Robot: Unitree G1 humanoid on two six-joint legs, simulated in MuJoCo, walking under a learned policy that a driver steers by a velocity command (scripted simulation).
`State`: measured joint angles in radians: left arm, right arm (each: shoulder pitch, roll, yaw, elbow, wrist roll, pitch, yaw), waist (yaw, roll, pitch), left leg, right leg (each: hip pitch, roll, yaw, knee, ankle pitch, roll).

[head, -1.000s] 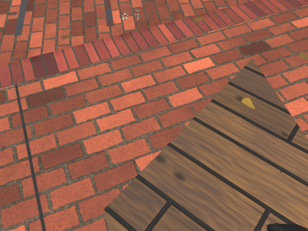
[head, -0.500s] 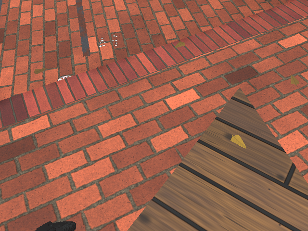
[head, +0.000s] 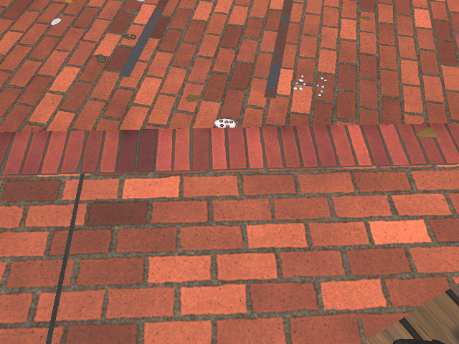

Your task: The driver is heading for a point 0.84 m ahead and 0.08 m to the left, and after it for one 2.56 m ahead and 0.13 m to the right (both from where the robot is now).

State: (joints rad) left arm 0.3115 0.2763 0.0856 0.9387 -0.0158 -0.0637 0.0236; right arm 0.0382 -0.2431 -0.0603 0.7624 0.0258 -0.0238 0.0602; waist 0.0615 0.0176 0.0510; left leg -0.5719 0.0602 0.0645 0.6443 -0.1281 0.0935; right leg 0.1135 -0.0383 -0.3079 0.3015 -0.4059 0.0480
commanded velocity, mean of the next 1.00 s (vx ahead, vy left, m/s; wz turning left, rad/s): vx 0.50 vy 0.00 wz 0.31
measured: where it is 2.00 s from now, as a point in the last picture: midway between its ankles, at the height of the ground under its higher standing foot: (200, 155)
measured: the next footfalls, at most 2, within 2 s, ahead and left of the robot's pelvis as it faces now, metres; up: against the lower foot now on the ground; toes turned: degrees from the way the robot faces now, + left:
left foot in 0.04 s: +0.18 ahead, +0.10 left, +0.00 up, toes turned +5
right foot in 0.54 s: +0.52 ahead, -0.04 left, +0.00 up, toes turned +16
